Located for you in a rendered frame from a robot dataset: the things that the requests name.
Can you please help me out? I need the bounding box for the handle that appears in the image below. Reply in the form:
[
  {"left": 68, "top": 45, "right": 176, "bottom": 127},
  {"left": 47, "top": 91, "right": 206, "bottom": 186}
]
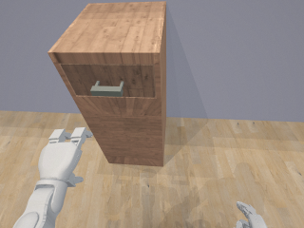
[{"left": 90, "top": 81, "right": 124, "bottom": 97}]

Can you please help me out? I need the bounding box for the right robot hand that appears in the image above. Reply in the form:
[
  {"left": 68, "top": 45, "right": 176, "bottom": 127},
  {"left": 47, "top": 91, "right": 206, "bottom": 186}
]
[{"left": 234, "top": 201, "right": 268, "bottom": 228}]

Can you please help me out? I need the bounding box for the drawer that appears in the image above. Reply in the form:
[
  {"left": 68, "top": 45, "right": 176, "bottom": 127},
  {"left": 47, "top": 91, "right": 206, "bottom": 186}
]
[{"left": 61, "top": 63, "right": 156, "bottom": 98}]

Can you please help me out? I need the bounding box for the left robot hand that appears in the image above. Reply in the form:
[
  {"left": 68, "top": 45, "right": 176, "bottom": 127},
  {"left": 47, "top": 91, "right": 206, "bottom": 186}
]
[{"left": 38, "top": 127, "right": 93, "bottom": 187}]

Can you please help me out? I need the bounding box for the cabinet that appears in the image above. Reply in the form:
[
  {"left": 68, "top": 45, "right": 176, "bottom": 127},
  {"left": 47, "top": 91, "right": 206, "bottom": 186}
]
[{"left": 47, "top": 1, "right": 166, "bottom": 167}]

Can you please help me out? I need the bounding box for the left robot forearm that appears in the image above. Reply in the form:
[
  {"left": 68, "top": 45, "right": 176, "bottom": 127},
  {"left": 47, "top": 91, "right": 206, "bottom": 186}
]
[{"left": 12, "top": 179, "right": 68, "bottom": 228}]

